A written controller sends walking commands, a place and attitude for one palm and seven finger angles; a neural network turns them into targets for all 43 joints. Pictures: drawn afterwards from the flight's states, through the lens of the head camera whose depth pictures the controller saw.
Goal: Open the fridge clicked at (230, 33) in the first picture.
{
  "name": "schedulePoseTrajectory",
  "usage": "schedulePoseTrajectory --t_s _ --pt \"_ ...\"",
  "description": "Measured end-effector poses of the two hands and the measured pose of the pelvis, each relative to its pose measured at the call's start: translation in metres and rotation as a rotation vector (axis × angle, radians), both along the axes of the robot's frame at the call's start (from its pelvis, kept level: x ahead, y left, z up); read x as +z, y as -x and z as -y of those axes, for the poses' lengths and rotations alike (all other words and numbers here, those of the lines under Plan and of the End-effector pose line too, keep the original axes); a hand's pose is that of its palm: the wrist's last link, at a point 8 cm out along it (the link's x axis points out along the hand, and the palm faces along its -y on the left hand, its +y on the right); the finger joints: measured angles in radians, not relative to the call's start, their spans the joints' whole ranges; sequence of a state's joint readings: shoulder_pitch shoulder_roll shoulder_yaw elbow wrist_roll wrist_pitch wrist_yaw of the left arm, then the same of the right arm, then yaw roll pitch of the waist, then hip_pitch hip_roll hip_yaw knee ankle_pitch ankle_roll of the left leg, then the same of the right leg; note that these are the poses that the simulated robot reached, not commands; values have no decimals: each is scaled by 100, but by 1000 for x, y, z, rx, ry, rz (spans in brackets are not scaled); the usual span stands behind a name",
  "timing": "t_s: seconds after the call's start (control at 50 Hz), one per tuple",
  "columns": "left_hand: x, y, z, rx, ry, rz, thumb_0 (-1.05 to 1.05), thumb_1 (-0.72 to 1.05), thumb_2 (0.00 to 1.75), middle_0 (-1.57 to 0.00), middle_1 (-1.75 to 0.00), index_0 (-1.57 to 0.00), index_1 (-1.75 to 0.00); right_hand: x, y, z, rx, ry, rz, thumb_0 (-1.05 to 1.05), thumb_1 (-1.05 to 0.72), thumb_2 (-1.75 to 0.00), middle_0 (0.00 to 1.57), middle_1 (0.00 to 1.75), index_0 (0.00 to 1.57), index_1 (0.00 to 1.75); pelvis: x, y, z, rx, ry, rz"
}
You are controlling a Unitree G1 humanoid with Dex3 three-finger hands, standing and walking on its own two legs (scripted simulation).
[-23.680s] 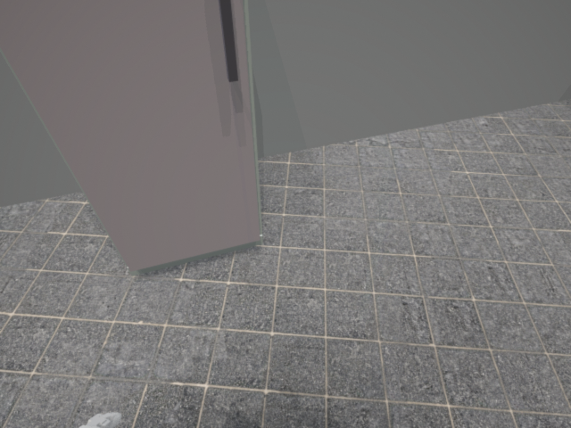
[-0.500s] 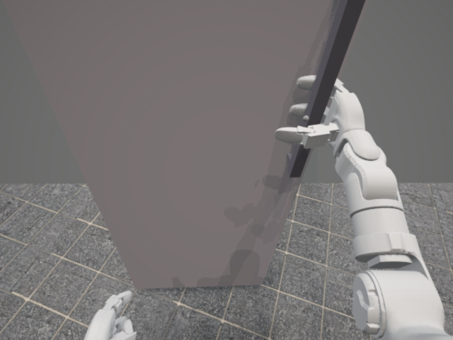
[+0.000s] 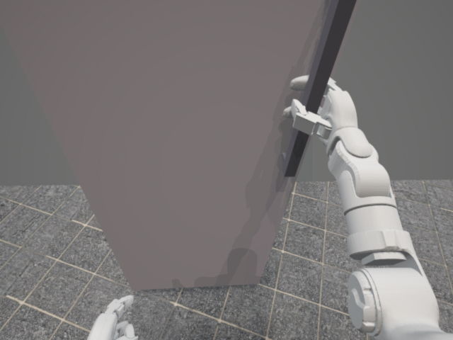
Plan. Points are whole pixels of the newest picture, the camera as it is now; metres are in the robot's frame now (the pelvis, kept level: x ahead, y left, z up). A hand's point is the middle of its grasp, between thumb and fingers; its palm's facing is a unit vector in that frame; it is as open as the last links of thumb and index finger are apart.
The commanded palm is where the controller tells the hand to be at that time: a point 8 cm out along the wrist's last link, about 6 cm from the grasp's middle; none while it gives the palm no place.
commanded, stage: grip the handle and tug to test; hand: right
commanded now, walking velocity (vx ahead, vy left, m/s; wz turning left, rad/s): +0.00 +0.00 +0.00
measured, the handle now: (306, 98) +0.47 -0.10 +0.23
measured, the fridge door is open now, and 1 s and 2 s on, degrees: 0 5 27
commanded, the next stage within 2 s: pull the door a little, standing still in 0.64 s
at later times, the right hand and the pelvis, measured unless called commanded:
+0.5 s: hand (298, 117) +0.42 -0.08 +0.22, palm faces -0.10 +0.99 -0.03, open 5.7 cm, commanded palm +0.38 -0.13 +0.21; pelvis +0.01 +0.00 +0.00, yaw +1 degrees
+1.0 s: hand (303, 132) +0.38 -0.09 +0.22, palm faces -0.13 +0.99 -0.01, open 5.8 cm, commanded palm +0.34 -0.14 +0.21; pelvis +0.02 +0.00 +0.00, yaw +1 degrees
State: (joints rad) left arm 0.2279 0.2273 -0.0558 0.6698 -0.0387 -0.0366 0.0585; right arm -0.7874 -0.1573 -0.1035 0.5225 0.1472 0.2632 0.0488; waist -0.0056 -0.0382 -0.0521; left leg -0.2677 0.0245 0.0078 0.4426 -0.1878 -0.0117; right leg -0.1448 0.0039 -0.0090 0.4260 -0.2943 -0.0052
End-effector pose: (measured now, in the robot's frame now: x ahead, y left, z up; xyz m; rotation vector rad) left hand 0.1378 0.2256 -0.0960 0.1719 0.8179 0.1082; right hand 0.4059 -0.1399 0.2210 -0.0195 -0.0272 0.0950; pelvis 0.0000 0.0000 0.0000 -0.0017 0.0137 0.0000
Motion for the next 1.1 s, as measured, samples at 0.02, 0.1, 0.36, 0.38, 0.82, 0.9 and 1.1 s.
schedulePoseTrajectory --t_s 0.02,0.1,0.36,0.38,0.82,0.9,1.1 --pt "0 0 0 0 2 2 1 90 90 -20 -30 -20 -30 0 0 0 -2 1 1 1 -72 -82 43 139 38 139 0 0 0 0 0 0" --pt "0 -1 1 0 4 6 1 90 90 -20 -30 -20 -30 0 1 0 -6 4 3 1 -73 -82 42 140 36 140 0 -1 0 1 0 3" --pt "2 -7 -1 0 3 12 1 90 90 -20 -30 -20 -30 0 1 0 -2 5 6 1 -73 -82 42 140 35 140 0 -3 -1 4 -1 4" --pt "2 -7 -1 2 4 14 1 90 90 -20 -30 -20 -30 0 1 0 -1 5 6 1 -73 -81 42 140 35 140 0 -4 -1 6 -1 4" --pt "17 -51 -5 2 2 66 1 91 90 -20 -30 -20 -30 -3 22 3 39 -12 43 1 -72 -76 41 140 34 140 1 -27 -2 20 -12 15" --pt "20 -62 0 -30 -6 71 1 91 90 -20 -30 -20 -30 -2 27 3 36 -15 32 1 -71 -76 42 140 36 140 0 -25 -1 10 -11 19" --pt "32 -74 21 -65 49 140 1 91 90 -20 -30 -20 -30 -4 60 2 51 -7 56 0 -69 -73 44 140 35 140 0 -24 2 16 -8 33"
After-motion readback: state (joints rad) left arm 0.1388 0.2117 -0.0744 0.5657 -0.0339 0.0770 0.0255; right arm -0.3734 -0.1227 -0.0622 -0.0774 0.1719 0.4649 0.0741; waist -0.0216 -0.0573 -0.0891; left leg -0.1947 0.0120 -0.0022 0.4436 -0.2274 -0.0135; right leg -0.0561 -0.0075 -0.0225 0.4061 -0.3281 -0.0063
